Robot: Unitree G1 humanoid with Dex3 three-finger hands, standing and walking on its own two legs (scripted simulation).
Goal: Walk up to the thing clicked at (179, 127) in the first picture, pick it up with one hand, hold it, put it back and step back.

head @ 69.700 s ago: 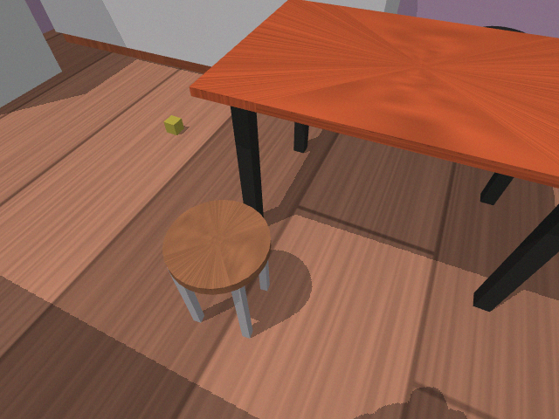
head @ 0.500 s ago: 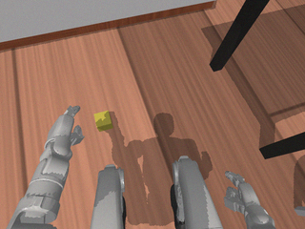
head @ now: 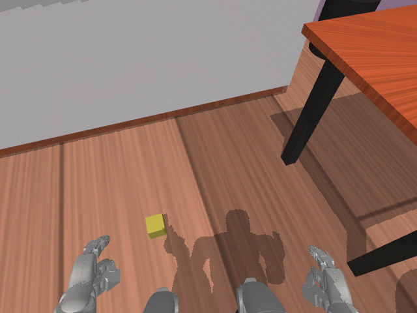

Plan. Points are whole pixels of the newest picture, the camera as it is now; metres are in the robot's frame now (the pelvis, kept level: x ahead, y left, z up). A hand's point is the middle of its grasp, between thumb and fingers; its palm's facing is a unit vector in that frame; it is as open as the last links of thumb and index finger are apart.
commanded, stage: home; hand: left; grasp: from above
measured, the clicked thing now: (156, 226) +0.52 +0.19 -0.65
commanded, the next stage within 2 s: none
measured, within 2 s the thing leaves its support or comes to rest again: neither
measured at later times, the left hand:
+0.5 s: hand (95, 302) +0.17 +0.19 -0.02, palm faces +0.08 -0.98 -0.20, open 7.4 cm
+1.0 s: hand (95, 296) +0.18 +0.19 -0.02, palm faces +0.07 -0.98 -0.20, open 7.6 cm
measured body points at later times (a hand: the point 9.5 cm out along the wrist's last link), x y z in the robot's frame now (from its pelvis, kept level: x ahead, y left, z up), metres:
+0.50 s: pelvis +0.01 +0.01 +0.03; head +0.03 +0.01 +0.48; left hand +0.16 +0.24 +0.00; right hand +0.20 -0.23 -0.03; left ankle +0.02 +0.14 -0.65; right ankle +0.03 -0.14 -0.65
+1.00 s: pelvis +0.02 +0.01 +0.03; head +0.03 +0.01 +0.48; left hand +0.17 +0.24 +0.00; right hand +0.18 -0.23 -0.04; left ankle +0.02 +0.14 -0.65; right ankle +0.03 -0.14 -0.65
